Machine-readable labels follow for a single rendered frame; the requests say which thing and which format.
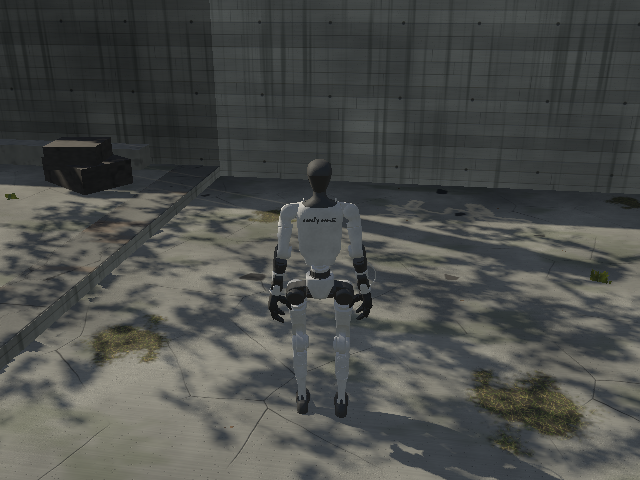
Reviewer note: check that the right robot hand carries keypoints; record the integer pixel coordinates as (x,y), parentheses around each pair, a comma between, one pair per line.
(366,305)

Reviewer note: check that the left robot upper arm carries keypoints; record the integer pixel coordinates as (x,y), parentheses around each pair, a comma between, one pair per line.
(287,213)

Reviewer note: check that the robot right forearm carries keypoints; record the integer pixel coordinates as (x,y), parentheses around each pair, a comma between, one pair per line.
(361,273)

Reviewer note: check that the robot left forearm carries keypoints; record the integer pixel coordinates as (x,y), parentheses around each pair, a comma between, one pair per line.
(278,274)

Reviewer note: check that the right robot upper arm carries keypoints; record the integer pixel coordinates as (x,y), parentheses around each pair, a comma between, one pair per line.
(351,212)

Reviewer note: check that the left robot hand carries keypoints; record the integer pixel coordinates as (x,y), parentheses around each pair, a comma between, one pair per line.
(273,307)

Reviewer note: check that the humanoid robot torso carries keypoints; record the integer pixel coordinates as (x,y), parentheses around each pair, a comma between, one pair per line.
(319,236)

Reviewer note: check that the left robot thigh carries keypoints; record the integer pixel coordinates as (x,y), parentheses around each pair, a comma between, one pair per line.
(296,295)

